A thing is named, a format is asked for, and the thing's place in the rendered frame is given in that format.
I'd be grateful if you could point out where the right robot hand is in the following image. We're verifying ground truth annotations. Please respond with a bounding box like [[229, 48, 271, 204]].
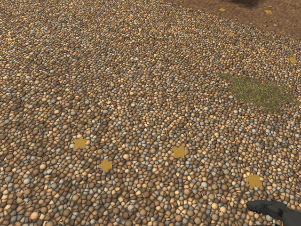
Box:
[[246, 199, 301, 226]]

